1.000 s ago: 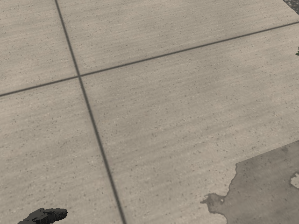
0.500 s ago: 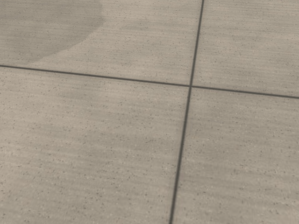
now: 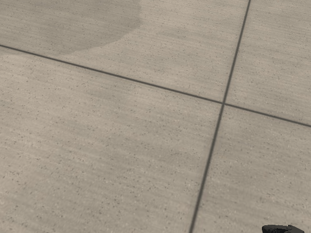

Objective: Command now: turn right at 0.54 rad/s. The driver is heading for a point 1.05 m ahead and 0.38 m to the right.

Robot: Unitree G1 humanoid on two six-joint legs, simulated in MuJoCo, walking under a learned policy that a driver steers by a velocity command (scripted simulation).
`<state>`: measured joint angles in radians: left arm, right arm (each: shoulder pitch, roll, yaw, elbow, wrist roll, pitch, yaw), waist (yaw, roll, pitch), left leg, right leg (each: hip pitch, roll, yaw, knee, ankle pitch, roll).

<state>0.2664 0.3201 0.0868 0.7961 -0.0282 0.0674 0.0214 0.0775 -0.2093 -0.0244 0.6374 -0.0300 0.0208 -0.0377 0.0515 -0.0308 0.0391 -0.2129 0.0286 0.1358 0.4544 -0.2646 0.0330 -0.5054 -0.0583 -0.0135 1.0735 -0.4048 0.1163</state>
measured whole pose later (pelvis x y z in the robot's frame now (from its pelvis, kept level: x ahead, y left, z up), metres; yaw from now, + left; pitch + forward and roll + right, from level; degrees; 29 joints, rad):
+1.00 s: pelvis +0.51 -0.38 +0.00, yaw -35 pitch +0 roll +3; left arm 0.02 0.26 -0.01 0.58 0.01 -0.14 -0.02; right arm 0.54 -0.29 -0.07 0.85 0.03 -0.08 0.01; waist -0.12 -0.01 0.04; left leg -0.13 -0.12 -0.14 0.38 -0.26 0.07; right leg -0.59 -0.04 0.11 0.94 -0.35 -0.04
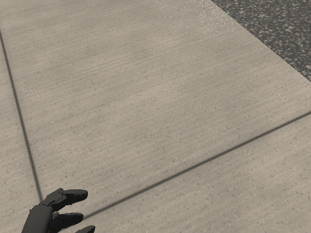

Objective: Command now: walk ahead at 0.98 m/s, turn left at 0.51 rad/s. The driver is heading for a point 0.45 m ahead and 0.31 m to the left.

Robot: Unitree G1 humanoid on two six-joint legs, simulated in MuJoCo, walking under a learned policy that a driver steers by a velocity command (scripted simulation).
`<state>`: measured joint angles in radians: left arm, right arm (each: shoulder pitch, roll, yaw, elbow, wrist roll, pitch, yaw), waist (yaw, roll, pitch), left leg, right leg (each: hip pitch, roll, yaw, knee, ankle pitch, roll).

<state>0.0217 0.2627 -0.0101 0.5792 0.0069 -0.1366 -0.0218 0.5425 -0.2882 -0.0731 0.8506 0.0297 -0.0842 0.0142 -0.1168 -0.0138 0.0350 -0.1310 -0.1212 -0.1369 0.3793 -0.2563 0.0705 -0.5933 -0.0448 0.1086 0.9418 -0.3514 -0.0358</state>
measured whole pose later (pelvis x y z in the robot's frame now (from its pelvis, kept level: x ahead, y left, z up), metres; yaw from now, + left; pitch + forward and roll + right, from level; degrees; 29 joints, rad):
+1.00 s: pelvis +0.78 +0.20 -0.03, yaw +47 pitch +0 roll +0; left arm 0.04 0.26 0.02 0.61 0.04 -0.14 -0.03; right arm 0.34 -0.29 -0.06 0.77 0.00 -0.02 -0.03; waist -0.07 -0.02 0.06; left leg -0.11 -0.15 -0.17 0.77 -0.55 0.07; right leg -0.53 0.03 0.00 0.48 0.07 -0.02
